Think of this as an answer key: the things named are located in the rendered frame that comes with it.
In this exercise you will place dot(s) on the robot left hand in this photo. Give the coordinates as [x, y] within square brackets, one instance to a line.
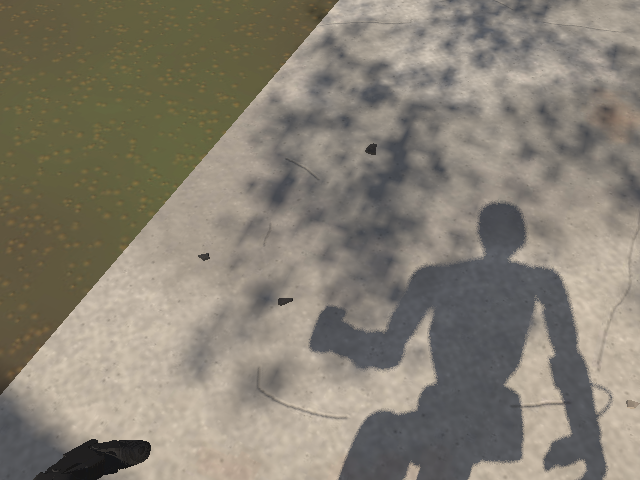
[92, 460]

